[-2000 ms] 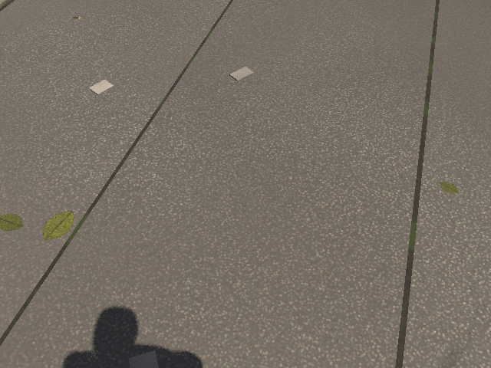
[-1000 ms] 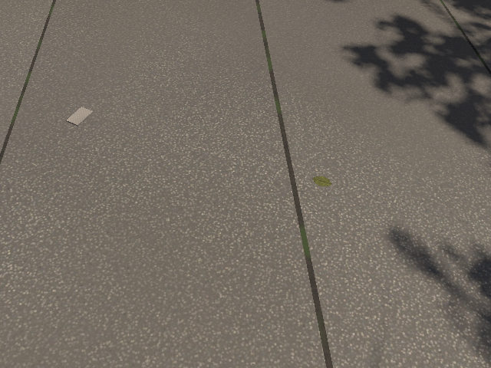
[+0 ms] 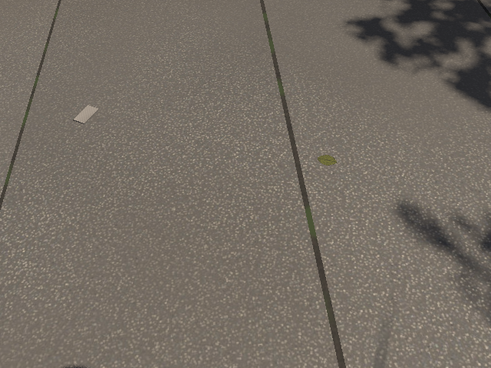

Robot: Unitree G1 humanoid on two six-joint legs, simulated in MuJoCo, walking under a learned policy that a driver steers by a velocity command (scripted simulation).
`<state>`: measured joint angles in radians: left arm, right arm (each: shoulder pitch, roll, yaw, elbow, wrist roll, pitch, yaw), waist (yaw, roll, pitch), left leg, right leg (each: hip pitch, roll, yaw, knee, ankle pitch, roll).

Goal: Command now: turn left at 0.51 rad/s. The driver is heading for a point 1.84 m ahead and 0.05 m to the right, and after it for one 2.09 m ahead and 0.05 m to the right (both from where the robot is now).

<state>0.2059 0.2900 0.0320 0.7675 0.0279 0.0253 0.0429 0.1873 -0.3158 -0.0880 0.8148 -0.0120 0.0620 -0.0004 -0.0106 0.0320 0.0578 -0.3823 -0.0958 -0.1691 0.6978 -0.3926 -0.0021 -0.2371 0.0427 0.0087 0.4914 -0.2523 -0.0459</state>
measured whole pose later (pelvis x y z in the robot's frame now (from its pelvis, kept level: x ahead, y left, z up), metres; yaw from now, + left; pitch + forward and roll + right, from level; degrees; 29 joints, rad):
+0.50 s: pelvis +0.02 +0.03 +0.01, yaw +9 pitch -1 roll +0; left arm 0.32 0.28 0.04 0.85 0.02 0.03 -0.02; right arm 0.21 -0.23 -0.02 0.82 -0.03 0.01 0.00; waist 0.04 -0.05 0.03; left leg -0.09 -0.04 0.06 0.38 -0.27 0.06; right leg -0.37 0.00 0.01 0.89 -0.41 -0.06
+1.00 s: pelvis +0.22 -0.02 -0.02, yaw -7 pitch +1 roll +0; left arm 0.12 0.27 0.06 0.77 0.03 -0.02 -0.04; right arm 0.33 -0.24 -0.02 0.91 -0.02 -0.06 0.00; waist -0.03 0.01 0.09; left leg -0.21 0.05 0.06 1.19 -0.41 0.02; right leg -0.44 0.09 -0.09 0.63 -0.21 -0.14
